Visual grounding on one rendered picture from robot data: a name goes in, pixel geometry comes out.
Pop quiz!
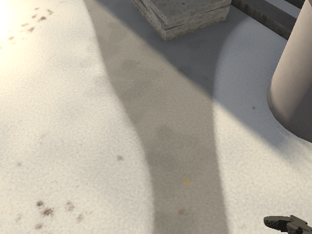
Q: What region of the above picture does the right robot hand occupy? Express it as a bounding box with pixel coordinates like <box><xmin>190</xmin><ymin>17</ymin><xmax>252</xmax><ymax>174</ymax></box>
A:
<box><xmin>263</xmin><ymin>214</ymin><xmax>312</xmax><ymax>234</ymax></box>

